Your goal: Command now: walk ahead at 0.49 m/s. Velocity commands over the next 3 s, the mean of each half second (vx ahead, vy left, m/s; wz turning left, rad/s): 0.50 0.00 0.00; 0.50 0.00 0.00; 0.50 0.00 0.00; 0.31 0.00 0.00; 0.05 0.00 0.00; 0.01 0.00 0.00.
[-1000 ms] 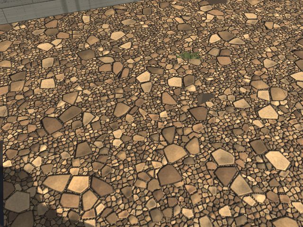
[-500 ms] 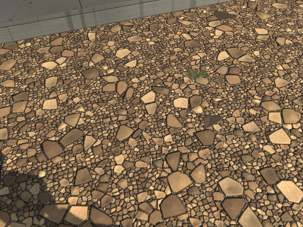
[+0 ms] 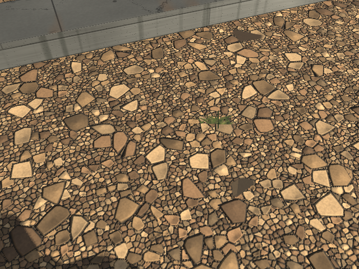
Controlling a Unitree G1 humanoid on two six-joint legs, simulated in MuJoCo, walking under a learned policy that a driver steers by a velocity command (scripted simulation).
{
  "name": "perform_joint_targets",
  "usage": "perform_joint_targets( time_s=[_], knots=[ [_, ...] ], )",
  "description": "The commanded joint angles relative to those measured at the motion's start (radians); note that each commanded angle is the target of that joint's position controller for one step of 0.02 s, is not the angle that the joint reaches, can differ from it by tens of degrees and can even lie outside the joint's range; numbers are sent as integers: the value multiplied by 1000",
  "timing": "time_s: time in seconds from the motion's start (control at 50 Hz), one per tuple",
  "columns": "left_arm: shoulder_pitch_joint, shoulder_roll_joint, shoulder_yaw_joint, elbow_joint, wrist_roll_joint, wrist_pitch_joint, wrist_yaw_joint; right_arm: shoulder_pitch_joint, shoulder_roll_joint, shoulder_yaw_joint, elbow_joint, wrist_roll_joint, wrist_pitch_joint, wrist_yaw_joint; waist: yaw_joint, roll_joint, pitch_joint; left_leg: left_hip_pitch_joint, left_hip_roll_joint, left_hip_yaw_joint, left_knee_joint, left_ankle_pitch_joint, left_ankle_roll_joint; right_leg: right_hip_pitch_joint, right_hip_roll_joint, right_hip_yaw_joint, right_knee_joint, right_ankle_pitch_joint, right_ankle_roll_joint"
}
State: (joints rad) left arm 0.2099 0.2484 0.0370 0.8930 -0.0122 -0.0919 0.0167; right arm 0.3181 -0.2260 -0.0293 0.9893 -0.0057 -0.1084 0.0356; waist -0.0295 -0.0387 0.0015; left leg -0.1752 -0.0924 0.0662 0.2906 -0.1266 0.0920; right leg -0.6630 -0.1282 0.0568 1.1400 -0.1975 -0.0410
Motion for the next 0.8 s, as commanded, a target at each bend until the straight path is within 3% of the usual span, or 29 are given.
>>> perform_joint_targets(
  time_s=[0.02,0.1,0.2,0.24,0.26,0.28,0.3,0.32,0.34,0.36,0.38,0.4,0.42,0.46,0.5,0.56,0.64,0.72,0.8],
  knots=[
    [35,46,14,-42,13,3,7,-40,-131,-20,-54,1,-18,-20,47,77,56,-109,278,-206,-207,68,171,-21,-42,1,-138,160,27],
    [-128,29,7,-85,3,-9,-6,41,-159,-25,-37,17,-5,-35,-12,76,55,-16,264,-161,-191,84,127,8,3,-36,-429,306,35],
    [-250,43,3,-134,-10,-18,-37,114,-170,-31,-4,27,16,-38,-49,90,83,145,326,-178,-120,58,113,6,32,-43,-582,218,17],
    [-229,65,9,-141,-10,-27,-47,106,-181,-38,-3,27,27,-40,-23,103,69,190,350,-192,-66,107,97,62,48,-51,-623,137,-11],
    [-177,83,18,-131,-9,-31,-49,87,-189,-39,-7,27,32,-41,13,114,42,193,345,-183,-5,220,85,147,72,-72,-643,107,-27],
    [-54,117,39,-94,-7,-33,-46,67,-178,-35,-12,23,38,-40,77,107,-29,175,300,-144,141,386,62,310,107,-99,-665,98,-52],
    [149,186,67,-42,-2,-35,-38,58,-140,-19,-31,9,38,-40,155,60,-169,42,238,-89,404,373,28,600,34,-18,-638,124,-104],
    [291,302,96,-14,14,-27,-36,158,-28,16,-50,5,18,-31,145,-181,-322,-383,74,-8,821,17,-54,1019,-221,407,-686,18,-257],
    [311,233,76,-8,12,-26,-40,163,-50,15,-36,19,-11,-26,148,-228,-390,-539,39,-159,993,-420,-47,1074,-284,686,-832,-64,-298],
    [223,168,54,-22,7,-28,-40,72,-152,-12,-61,46,-26,-22,131,-154,-246,-625,104,-188,1060,-367,-23,956,-251,556,-841,-73,-241],
    [121,131,41,-48,5,-26,-40,3,-162,-15,-81,49,-28,-25,101,-83,-157,-610,162,-156,1032,-268,-15,808,-214,406,-857,2,-208],
    [51,99,30,-58,8,-24,-45,-33,-150,-19,-86,35,-22,-31,72,-20,-89,-570,197,-139,967,-194,-20,672,-168,303,-897,75,-190],
    [19,75,22,-59,14,-27,-49,-25,-135,-25,-85,25,-8,-36,38,-34,-57,-508,228,-142,905,-144,-24,583,-128,227,-933,117,-172],
    [34,70,22,-37,17,-31,-54,12,-90,-23,-72,22,18,-38,11,-44,-36,-443,234,-126,860,-98,-37,504,-92,149,-979,190,-176],
    [71,99,30,-13,18,-34,-47,-19,-88,-27,-87,17,29,-42,4,-25,-9,-488,238,-120,799,-37,-52,500,-88,101,-1000,279,-188],
    [122,112,32,11,16,-25,-29,-137,-83,-30,-128,10,28,-41,28,-14,18,-570,238,-116,632,93,-71,544,-84,60,-1014,325,-181],
    [175,127,33,34,6,-17,-15,-280,-64,-23,-166,16,20,-29,71,-20,50,-528,205,-82,401,238,-71,565,-63,7,-1035,260,-155],
    [240,133,38,74,-1,-3,-10,-387,-66,-17,-204,25,13,-11,102,-21,91,-550,185,-75,290,210,-57,681,-104,9,-1006,240,-153],
    [225,152,50,86,-6,15,-2,-382,-93,-24,-223,27,-1,10,66,-37,72,-469,157,-59,229,81,-12,768,-144,11,-911,387,-128]
  ],
)
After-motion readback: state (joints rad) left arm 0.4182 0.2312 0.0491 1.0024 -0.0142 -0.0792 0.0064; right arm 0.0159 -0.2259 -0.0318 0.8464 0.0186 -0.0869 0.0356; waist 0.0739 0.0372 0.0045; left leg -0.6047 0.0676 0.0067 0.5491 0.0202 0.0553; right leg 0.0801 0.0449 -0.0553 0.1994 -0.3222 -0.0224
